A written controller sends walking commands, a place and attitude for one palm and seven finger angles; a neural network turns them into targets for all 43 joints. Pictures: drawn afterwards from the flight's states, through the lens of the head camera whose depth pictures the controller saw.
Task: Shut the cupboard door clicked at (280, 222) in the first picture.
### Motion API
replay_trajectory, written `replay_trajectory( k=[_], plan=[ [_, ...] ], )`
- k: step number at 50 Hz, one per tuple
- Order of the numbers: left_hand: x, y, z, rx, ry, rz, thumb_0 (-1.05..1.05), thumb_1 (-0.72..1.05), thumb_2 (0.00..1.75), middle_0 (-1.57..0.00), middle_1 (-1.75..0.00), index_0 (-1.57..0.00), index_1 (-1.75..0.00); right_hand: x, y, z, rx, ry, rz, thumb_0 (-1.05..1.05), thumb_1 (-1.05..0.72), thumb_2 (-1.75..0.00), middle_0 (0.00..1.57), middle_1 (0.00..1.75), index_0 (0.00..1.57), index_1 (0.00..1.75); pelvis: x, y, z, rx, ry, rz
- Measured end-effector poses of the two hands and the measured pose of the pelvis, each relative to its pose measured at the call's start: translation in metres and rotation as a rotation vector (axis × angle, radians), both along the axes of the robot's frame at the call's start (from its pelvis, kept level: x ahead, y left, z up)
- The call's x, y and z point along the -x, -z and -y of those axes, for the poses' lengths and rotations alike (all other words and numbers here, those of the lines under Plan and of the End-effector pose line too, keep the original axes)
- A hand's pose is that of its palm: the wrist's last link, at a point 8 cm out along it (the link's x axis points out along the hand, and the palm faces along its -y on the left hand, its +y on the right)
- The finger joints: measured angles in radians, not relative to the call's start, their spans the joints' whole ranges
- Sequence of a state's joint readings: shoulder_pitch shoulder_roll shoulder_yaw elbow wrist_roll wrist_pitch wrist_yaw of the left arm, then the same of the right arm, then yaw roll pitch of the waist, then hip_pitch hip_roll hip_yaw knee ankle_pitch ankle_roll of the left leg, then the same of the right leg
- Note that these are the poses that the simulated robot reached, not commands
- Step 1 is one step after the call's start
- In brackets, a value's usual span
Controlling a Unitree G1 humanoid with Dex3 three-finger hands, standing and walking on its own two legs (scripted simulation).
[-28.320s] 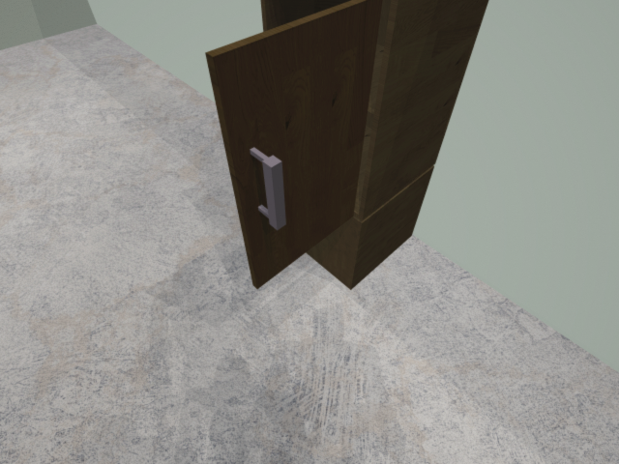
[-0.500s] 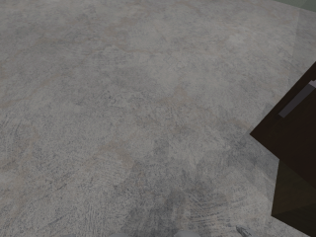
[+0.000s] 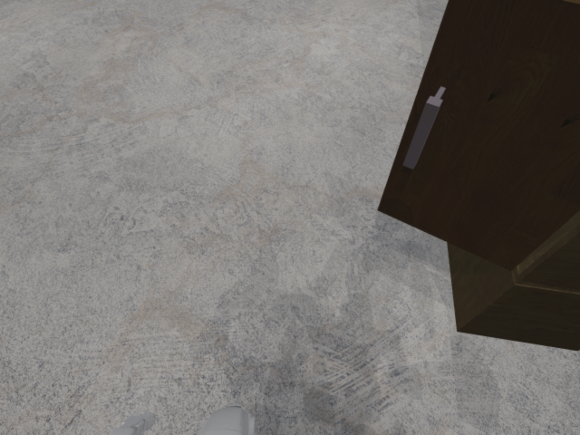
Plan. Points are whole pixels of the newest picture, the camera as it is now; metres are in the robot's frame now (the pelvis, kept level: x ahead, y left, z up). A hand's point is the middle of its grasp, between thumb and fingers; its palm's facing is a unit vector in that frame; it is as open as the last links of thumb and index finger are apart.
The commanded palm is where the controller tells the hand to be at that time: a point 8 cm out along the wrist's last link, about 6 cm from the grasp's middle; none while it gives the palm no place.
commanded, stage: turn to face it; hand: left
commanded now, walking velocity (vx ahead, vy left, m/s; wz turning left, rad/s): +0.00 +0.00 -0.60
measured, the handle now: (424, 129) +0.67 -0.23 +0.00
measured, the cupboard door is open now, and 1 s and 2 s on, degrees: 68 68 68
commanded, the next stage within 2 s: take the last steps up to it in 0.70 s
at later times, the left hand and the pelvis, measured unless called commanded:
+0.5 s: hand (188, 398) +0.18 +0.18 -0.16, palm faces -0.30 -0.92 -0.26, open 7.4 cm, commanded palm none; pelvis +0.01 +0.01 -0.01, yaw -18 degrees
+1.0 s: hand (207, 403) +0.18 +0.15 -0.17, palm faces -0.43 -0.89 -0.17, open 7.4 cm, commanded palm none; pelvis +0.04 +0.00 +0.01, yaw -27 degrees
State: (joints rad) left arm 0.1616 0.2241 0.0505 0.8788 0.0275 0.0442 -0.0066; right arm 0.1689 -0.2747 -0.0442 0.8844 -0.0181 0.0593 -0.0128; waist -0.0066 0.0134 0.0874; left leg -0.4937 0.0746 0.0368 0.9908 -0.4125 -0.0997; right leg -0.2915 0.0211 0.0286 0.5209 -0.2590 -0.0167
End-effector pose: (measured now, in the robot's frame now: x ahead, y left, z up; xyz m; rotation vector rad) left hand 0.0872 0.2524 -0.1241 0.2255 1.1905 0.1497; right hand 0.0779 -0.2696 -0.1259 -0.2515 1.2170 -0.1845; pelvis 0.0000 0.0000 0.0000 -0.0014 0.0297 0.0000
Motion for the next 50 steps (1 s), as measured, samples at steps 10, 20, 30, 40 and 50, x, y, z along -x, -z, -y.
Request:
replay_trajectory(
  k=[10,20,30,40,50],
  plan=[
    [-0.026,0.024,-0.021,0.058,0.084,-0.048,0.01,0.91,0.9,-0.2,-0.3,-0.2,-0.29,0.011,-0.015,-0.035,0.037,0.063,0.068,0.0,-0.9,-0.9,0.2,0.3,0.2,0.3,-0.008,0.004,-0.029,0.024,0.129,-0.002],
    [-0.077,0.003,-0.007,0.033,0.221,-0.019,0.01,0.91,0.9,-0.2,-0.3,-0.19,-0.29,0.075,-0.012,-0.039,-0.001,0.228,-0.017,0.0,-0.9,-0.9,0.2,0.3,0.2,0.3,-0.009,-0.007,-0.025,0.046,0.251,0.003],
    [-0.105,-0.005,0.053,-0.021,0.374,0.053,0.01,0.91,0.9,-0.2,-0.3,-0.19,-0.29,0.136,0.023,-0.006,-0.048,0.407,-0.106,0.0,-0.9,-0.9,0.2,0.3,0.2,0.3,-0.005,0.007,0.002,0.011,0.349,0.007],
    [-0.093,0.009,0.063,0.034,0.392,-0.033,0.01,0.91,0.9,-0.2,-0.3,-0.2,-0.3,0.115,0.003,-0.015,-0.036,0.434,-0.041,0.0,-0.91,-0.9,0.2,0.3,0.2,0.3,-0.016,-0.001,-0.001,0.004,0.405,0.001],
    [-0.11,0.018,0.055,0.063,0.432,-0.115,0.01,0.91,0.9,-0.2,-0.3,-0.2,-0.29,0.122,-0.012,-0.045,-0.023,0.472,-0.043,0.0,-0.9,-0.9,0.2,0.3,0.2,0.3,-0.038,-0.007,-0.002,0.028,0.469,-0.007]
  ],
)
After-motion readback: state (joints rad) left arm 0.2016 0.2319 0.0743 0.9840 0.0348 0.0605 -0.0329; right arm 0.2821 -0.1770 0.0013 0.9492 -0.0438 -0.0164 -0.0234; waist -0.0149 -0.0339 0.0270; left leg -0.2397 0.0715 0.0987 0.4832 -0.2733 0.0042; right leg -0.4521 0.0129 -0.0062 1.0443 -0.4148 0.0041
